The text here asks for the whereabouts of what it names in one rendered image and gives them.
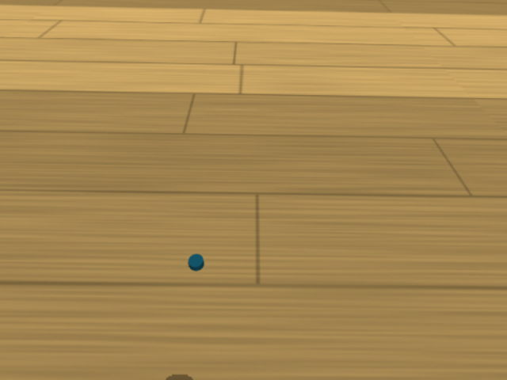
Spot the tin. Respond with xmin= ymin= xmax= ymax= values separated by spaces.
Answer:
xmin=189 ymin=254 xmax=204 ymax=271

